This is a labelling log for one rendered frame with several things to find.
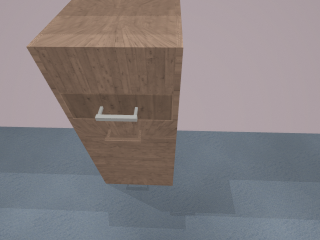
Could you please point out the cabinet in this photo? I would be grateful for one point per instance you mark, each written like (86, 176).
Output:
(118, 47)

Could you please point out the drawer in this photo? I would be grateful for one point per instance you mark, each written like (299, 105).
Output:
(150, 106)

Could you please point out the handle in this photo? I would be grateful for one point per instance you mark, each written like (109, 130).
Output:
(116, 118)
(122, 140)

